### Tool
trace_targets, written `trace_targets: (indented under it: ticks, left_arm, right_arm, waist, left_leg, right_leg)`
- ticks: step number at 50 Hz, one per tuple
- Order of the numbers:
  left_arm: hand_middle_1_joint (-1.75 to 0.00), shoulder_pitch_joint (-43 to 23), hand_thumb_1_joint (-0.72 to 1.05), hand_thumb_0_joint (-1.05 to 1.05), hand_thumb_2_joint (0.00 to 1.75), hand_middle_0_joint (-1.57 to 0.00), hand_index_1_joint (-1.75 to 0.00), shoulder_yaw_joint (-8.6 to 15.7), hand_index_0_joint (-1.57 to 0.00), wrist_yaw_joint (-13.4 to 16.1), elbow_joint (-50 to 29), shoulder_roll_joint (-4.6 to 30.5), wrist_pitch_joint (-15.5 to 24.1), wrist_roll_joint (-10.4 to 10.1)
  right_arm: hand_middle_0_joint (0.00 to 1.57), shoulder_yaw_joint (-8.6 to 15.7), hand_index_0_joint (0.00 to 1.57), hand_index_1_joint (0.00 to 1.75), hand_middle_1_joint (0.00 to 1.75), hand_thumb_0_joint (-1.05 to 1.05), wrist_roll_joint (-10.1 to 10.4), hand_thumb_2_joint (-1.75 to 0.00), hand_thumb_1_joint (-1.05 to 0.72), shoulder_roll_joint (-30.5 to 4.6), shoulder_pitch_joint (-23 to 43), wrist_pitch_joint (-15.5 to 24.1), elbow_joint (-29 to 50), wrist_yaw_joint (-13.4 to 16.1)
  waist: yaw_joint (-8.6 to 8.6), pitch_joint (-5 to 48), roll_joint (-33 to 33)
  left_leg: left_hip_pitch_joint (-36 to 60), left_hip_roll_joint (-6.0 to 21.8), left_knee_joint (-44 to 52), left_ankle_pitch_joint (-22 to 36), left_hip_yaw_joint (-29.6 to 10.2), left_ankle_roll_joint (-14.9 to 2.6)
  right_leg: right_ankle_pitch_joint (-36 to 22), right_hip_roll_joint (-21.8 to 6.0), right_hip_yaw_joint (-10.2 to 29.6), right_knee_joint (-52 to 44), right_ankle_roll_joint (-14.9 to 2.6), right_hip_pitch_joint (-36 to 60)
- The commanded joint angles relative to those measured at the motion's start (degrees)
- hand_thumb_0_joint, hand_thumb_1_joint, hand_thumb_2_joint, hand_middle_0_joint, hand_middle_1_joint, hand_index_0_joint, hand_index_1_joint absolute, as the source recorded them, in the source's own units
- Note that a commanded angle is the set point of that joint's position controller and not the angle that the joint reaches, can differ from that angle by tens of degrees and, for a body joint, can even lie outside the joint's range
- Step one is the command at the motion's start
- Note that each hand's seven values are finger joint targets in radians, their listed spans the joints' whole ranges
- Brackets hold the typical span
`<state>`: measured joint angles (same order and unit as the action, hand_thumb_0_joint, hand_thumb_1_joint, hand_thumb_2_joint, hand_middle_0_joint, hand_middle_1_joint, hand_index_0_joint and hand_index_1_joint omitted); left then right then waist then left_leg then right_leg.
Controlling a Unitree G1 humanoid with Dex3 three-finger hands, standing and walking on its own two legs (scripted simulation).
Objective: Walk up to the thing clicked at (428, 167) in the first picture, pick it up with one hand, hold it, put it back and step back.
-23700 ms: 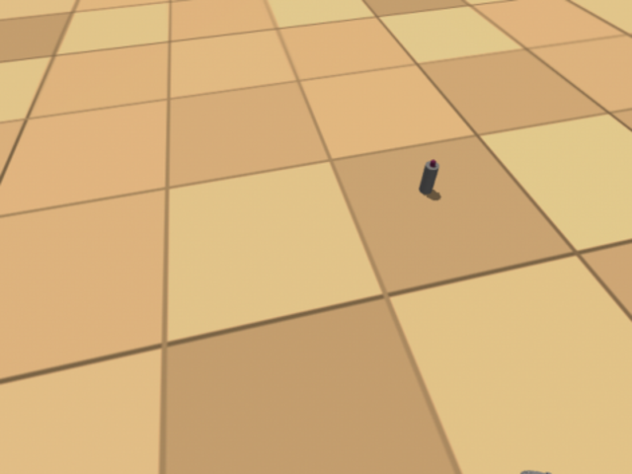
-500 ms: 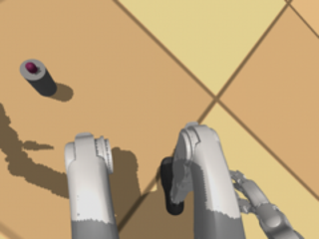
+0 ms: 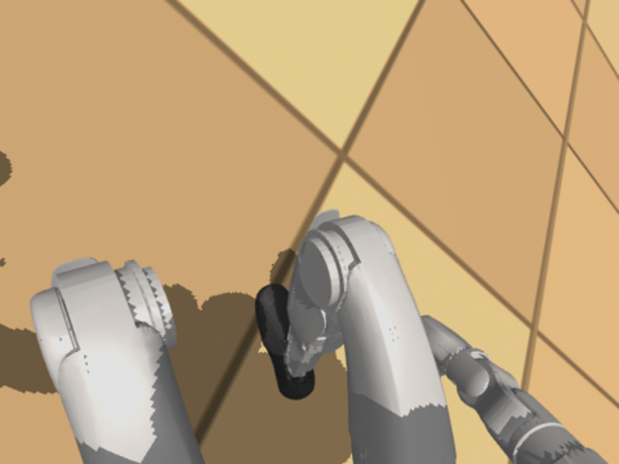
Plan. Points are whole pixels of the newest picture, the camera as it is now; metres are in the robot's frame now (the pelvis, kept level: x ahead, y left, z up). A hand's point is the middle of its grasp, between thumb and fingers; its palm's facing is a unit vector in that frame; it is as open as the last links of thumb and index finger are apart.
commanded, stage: close in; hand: left
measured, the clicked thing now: out of the picture +0.49 +0.33 -0.20
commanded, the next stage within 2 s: close in 0.82 s
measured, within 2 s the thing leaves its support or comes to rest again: leaves its support in 1.88 s
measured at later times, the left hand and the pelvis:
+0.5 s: hand out of the picture +0.45 +0.34 -0.18, palm faces +0.50 -0.87 -0.01, open 17.1 cm; pelvis -0.01 +0.01 -0.01, yaw -2 degrees
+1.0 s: hand out of the picture +0.46 +0.32 -0.18, palm faces +0.52 -0.86 -0.02, open 16.6 cm; pelvis +0.00 +0.00 +0.00, yaw -2 degrees
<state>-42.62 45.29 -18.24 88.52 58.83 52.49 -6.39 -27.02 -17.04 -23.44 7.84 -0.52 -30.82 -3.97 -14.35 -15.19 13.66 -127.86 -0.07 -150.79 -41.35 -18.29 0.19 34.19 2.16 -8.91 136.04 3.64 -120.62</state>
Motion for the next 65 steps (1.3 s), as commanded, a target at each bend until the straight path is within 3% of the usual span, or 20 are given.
trace_targets:
  ticks: [1,4,6,7,11,16,17,23,30,35,36,38,46,47,50,55,65]
  left_arm:
    - [-0.17,-10.6,-0.61,0.0,0.14,-0.04,-0.14,-0.1,-0.08,6.0,-8.6,17.3,7.9,1.1]
    - [-0.17,-10.7,-0.61,0.0,0.15,-0.04,-0.14,-0.9,-0.08,9.3,-9.0,17.3,9.6,2.7]
    - [-0.17,-10.9,-0.61,0.0,0.14,-0.04,-0.15,-2.2,-0.08,11.0,-8.8,15.7,10.4,3.5]
    - [-0.17,-10.5,-0.61,0.0,0.15,-0.04,-0.14,-2.9,-0.08,11.6,-8.8,14.7,10.5,3.6]
    - [-0.17,-11.1,-0.61,0.0,0.16,-0.05,-0.14,-5.5,-0.08,14.0,-7.2,11.4,11.0,4.2]
    - [-0.17,-11.0,-0.55,0.0,0.18,-0.06,-0.15,-7.2,-0.1,16.0,-6.5,10.0,11.9,3.9]
    - [-0.17,-11.9,-0.54,0.0,0.18,-0.06,-0.15,-8.1,-0.09,16.4,-6.5,9.8,12.1,4.4]
    - [-0.16,-10.7,-0.5,0.0,0.2,-0.06,-0.15,-7.1,-0.08,18.6,-6.5,10.7,12.9,4.1]
    - [-0.17,-10.4,-0.49,0.0,0.21,-0.07,-0.16,-6.7,-0.08,20.3,-7.1,10.9,13.4,4.4]
    - [-0.17,-11.5,-0.46,0.0,0.23,-0.07,-0.17,-8.1,-0.08,20.8,-7.6,9.3,13.1,4.7]
    - [-0.17,-10.7,-0.46,0.0,0.22,-0.07,-0.16,-8.1,-0.08,20.6,-7.9,9.1,13.1,4.6]
    - [-0.16,-11.8,-0.46,0.0,0.22,-0.07,-0.16,-8.7,-0.08,20.8,-7.3,8.3,13.2,4.6]
    - [-0.17,-12.0,-0.46,0.0,0.23,-0.07,-0.16,-9.1,-0.08,21.8,-7.5,8.3,12.8,4.8]
    - [-0.15,-12.3,-0.38,0.0,0.24,-0.1,-0.16,-9.8,-0.09,21.8,-7.6,7.0,12.9,4.9]
    - [-0.33,-12.0,-0.14,0.0,0.4,-0.31,-0.34,-8.6,-0.3,22.2,-7.7,9.2,13.0,5.0]
    - [-0.44,-13.6,0.19,0.0,0.53,-0.44,-0.45,-9.3,-0.43,22.5,-7.5,9.3,13.1,5.0]
    - [-0.72,-14.5,0.51,0.0,0.79,-0.73,-0.72,-9.4,-0.72,22.4,-6.0,10.5,12.1,5.1]
  right_arm:
    - [0.2,5.3,0.2,0.3,0.3,0.0,-2.0,-0.89,-0.89,-20.7,-3.2,-2.1,0.6,0.5]
    - [0.2,4.9,0.2,0.3,0.3,0.0,-3.1,-0.9,-0.9,-20.7,-2.0,-3.2,0.8,0.0]
    - [0.2,4.6,0.2,0.3,0.3,0.0,-3.8,-0.9,-0.9,-20.7,-2.1,-3.9,0.9,-0.3]
    - [0.2,4.5,0.2,0.3,0.3,0.0,-4.0,-0.9,-0.9,-20.4,-1.7,-4.1,0.8,-0.3]
    - [0.2,4.5,0.2,0.3,0.3,0.0,-4.3,-0.9,-0.9,-21.0,-1.5,-5.1,1.3,-0.9]
    - [0.2,3.6,0.2,0.3,0.3,0.0,-4.4,-0.9,-0.9,-20.2,-1.3,-5.6,1.6,-1.4]
    - [0.2,3.9,0.2,0.3,0.3,0.0,-4.3,-0.9,-0.9,-20.7,-1.1,-5.9,1.7,-1.5]
    - [0.2,3.1,0.2,0.3,0.3,0.0,-4.2,-0.9,-0.9,-20.2,-0.8,-6.4,2.1,-1.9]
    - [0.2,3.0,0.2,0.3,0.3,0.0,-4.5,-0.9,-0.9,-20.1,-1.2,-6.8,1.8,-2.0]
    - [0.2,3.3,0.2,0.3,0.3,0.0,-4.4,-0.9,-0.9,-20.2,-1.4,-6.8,1.6,-2.1]
    - [0.2,3.3,0.2,0.3,0.3,0.0,-4.4,-0.9,-0.9,-20.0,-1.2,-6.7,1.5,-2.1]
    - [0.2,3.4,0.2,0.3,0.3,0.0,-4.4,-0.9,-0.91,-20.1,-1.2,-6.8,1.4,-2.2]
    - [0.2,3.2,0.2,0.3,0.3,0.0,-4.3,-0.9,-0.9,-19.6,-1.4,-6.7,1.0,-2.3]
    - [0.2,3.6,0.2,0.3,0.3,0.0,-4.3,-0.9,-0.89,-19.8,-1.3,-6.8,1.0,-2.3]
    - [0.2,3.3,0.2,0.3,0.3,0.0,-4.2,-0.9,-0.87,-20.0,-1.4,-7.0,1.0,-2.3]
    - [0.2,3.0,0.2,0.3,0.3,0.0,-4.3,-0.89,-0.86,-19.7,-0.9,-7.0,1.1,-2.2]
    - [0.2,2.4,0.2,0.3,0.3,0.0,-4.3,-0.89,-0.86,-19.9,-1.0,-7.3,1.4,-2.0]
  waist:
    - [-4.29,33.6,-35.5]
    - [-4.65,31.4,-36.1]
    - [-6.11,31.0,-35.5]
    - [-5.87,30.6,-35.5]
    - [-7.63,29.2,-34.6]
    - [-7.94,29.4,-32.0]
    - [-8.63,27.7,-32.9]
    - [-7.66,28.2,-31.9]
    - [-8.1,30.0,-32.2]
    - [-8.92,29.0,-32.2]
    - [-8.35,30.1,-31.8]
    - [-9.16,29.2,-32.4]
    - [-8.72,30.3,-31.3]
    - [-9.1,29.9,-31.6]
    - [-8.56,30.1,-32.5]
    - [-9.3,29.7,-31.9]
    - [-9.81,29.6,-31.5]
  left_leg:
    - [28.6,4.7,20.5,12.5,3.2,2.43]
    - [27.5,4.9,20.4,11.0,2.8,2.46]
    - [27.1,4.9,20.2,11.1,2.4,2.4]
    - [27.5,4.9,20.1,11.6,2.4,2.39]
    - [27.6,5.0,21.0,9.5,0.6,2.68]
    - [25.0,4.6,19.4,9.7,1.1,1.84]
    - [25.0,4.8,20.5,8.3,0.3,2.2]
    - [23.7,4.8,19.5,8.6,0.8,1.69]
    - [24.1,4.9,18.8,9.9,1.1,1.63]
    - [24.1,5.0,19.2,9.9,0.7,1.7]
    - [24.5,5.1,18.7,10.3,1.0,1.64]
    - [24.1,5.0,19.1,9.2,0.7,1.73]
    - [23.6,4.8,18.3,10.6,1.3,1.46]
    - [24.3,5.0,18.8,10.9,1.0,1.7]
    - [24.6,5.1,19.1,10.5,0.9,1.79]
    - [23.7,5.0,18.3,10.6,1.4,1.4]
    - [23.4,5.2,18.7,9.8,1.0,1.26]
  right_leg:
    - [-8.0,1.4,-9.4,-5.8,-3.74,14.7]
    - [-7.5,1.5,-9.4,-5.8,-3.59,14.4]
    - [-8.1,1.7,-9.8,-5.8,-3.44,15.3]
    - [-8.5,1.8,-9.6,-5.9,-3.34,14.9]
    - [-7.8,1.7,-10.6,-5.6,-3.17,13.7]
    - [-8.9,2.3,-10.3,-6.5,-2.8,15.8]
    - [-7.7,1.9,-10.7,-5.9,-2.98,14.1]
    - [-8.2,2.5,-10.4,-6.6,-2.88,15.9]
    - [-9.8,2.8,-10.5,-6.8,-2.82,17.9]
    - [-9.8,2.8,-10.8,-6.9,-2.88,17.2]
    - [-10.4,3.0,-10.5,-7.0,-2.85,17.7]
    - [-9.7,2.8,-10.9,-6.9,-2.87,17.1]
    - [-11.0,3.0,-10.8,-7.4,-2.94,18.2]
    - [-11.1,2.8,-10.9,-7.2,-2.99,17.6]
    - [-10.6,2.9,-11.0,-7.1,-3.12,17.9]
    - [-11.1,3.0,-10.7,-7.6,-2.99,18.0]
    - [-10.3,3.0,-11.0,-8.2,-2.98,18.1]
